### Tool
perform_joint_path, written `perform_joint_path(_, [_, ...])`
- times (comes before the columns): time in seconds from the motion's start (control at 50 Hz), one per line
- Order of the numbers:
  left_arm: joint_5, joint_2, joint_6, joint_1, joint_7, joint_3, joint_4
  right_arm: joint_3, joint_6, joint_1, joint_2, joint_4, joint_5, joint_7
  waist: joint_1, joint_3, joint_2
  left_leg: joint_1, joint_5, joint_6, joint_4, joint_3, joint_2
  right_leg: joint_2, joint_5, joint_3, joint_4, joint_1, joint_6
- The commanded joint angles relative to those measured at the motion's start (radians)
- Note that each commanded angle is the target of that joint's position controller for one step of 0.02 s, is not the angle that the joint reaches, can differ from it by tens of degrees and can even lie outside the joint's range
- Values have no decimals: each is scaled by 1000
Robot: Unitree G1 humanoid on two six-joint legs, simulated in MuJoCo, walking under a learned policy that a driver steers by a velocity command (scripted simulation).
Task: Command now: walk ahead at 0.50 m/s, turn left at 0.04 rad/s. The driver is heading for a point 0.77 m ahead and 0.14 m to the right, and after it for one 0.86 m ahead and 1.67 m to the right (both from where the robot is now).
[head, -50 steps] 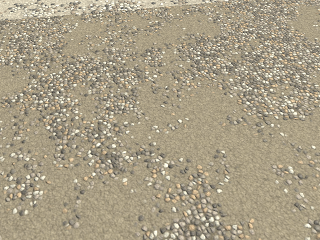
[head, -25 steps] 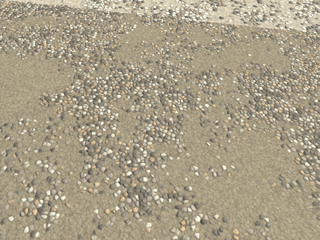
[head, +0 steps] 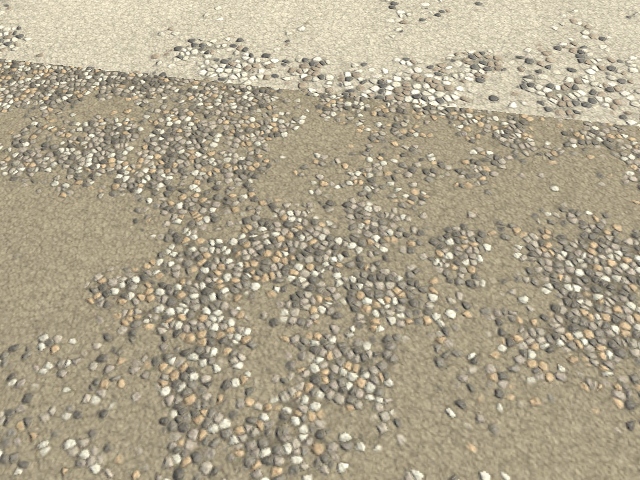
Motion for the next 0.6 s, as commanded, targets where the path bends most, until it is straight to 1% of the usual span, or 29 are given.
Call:
perform_joint_path(0.02, [-6, 112, -20, 47, 1, 20, -18, -4, 6, -19, -44, -54, -2, 8, -12, 24, -100, -115, 99, -30, -70, 32, 49, -258, 229, 203, -202, 21, -117])
perform_joint_path(0.08, [-8, 106, -17, 91, 1, 17, 6, 7, 2, -142, -27, -94, 4, 10, 16, 38, -99, -124, 194, -47, -244, 66, 47, -228, 308, 150, -200, 47, -96])
perform_joint_path(0.12, [-8, 107, -17, 131, 4, 16, 23, 16, -1, -215, -15, -116, 7, 11, 40, 42, -102, -98, 239, -48, -345, 84, 33, -228, 357, 146, -188, 69, -89])
perform_joint_path(0.18, [-2, 118, -11, 172, 12, 16, 43, 18, -6, -286, -22, -141, 10, 6, 59, 42, -104, -85, 240, -44, -440, 84, 5, -251, 431, 179, -137, 146, -99])
perform_joint_path(0.22, [4, 133, -5, 167, 20, 20, 46, 15, -14, -299, -36, -154, 12, 2, 50, 39, -108, -61, 194, -31, -482, 71, -7, -275, 486, 211, -92, 189, -102])
perform_joint_path(0.24, [6, 141, -2, 152, 23, 23, 44, 12, -20, -282, -45, -154, 13, 0, 34, 33, -111, -22, 158, -21, -507, 66, -17, -282, 521, 222, -62, 197, -96])
perform_joint_path(0.26, [8, 148, -1, 131, 25, 25, 40, 7, -27, -234, -58, -142, 13, -5, 7, 16, -116, 56, 119, -9, -538, 64, -34, -280, 581, 227, -13, 191, -83])
perform_joint_path(0.28, [7, 155, 0, 113, 23, 28, 38, -3, -35, -139, -77, -113, 12, -12, -34, -29, -112, 185, 97, 6, -583, 72, -59, -262, 654, 220, 87, 176, -69])
perform_joint_path(0.3, [0, 145, 0, 100, 19, 26, 33, -18, -48, 13, -109, -68, 1, -25, -100, -116, -71, 402, 137, 34, -638, 55, -40, -212, 605, 184, 265, 100, -49])
perform_joint_path(0.32, [-11, 102, -5, 89, 15, 14, -7, -40, -57, 182, -192, -50, -26, -42, -154, -257, 29, 657, 41, 83, -650, -172, 187, -147, 302, 142, 543, -84, -30])
perform_joint_path(0.34, [-42, 4, 3, 209, 20, -1, -29, -62, -43, 179, -273, -59, -31, -39, -87, -357, 238, 846, -13, 187, -744, -571, 432, 6, -362, 57, 835, -402, 0])
perform_joint_path(0.36, [-9, 123, 20, 167, 28, 28, -7, -49, -29, 123, -186, -72, 0, -33, -78, -275, 80, 740, -101, 178, -781, -589, 393, -54, -340, 130, 919, -469, -12])
perform_joint_path(0.38, [-5, 117, 23, 106, 20, 34, -14, -29, -30, 40, -110, -82, 8, -31, -47, -135, 26, 605, -95, 152, -811, -429, 346, -95, -248, 142, 908, -479, -12])
perform_joint_path(0.4, [-4, 85, 25, 74, 12, 30, -19, -21, -36, -1, -73, -83, 8, -28, -30, -65, 16, 501, -13, 129, -854, -307, 298, -127, -187, 136, 875, -456, -4])
perform_joint_path(0.42, [6, 79, 35, 59, 4, 33, -20, -17, -43, -10, -56, -78, 9, -32, -15, -37, 39, 442, 39, 105, -879, -220, 261, -146, -160, 129, 849, -431, 5])
perform_joint_path(0.44, [16, 70, 50, 66, -5, 34, -20, -14, -49, -9, -45, -67, 13, -36, 6, -23, 56, 398, 93, 88, -898, -150, 232, -156, -142, 123, 837, -406, 16])
perform_joint_path(0.46, [18, 58, 62, 63, -12, 34, -24, -15, -59, 5, -46, -59, 17, -37, 14, -29, 58, 385, 146, 86, -907, -109, 227, -157, -125, 116, 836, -395, 24])
perform_joint_path(0.5, [18, 48, 76, 16, -22, 35, -47, -21, -75, 34, -58, -43, 27, -37, 23, -20, 44, 390, 213, 91, -930, -38, 224, -167, -73, 107, 827, -440, 36])
perform_joint_path(0.54, [21, 47, 83, -50, -30, 35, -73, -25, -79, 61, -64, -31, 26, -38, 18, -4, 35, 407, 239, 93, -945, 22, 218, -179, -5, 99, 801, -506, 46])
perform_joint_path(0.6, [19, 42, 83, -156, -41, 29, -116, -25, -75, 100, -59, -11, 20, -38, 3, 27, 30, 427, 286, 92, -951, 106, 200, -180, 91, 79, 680, -558, 58])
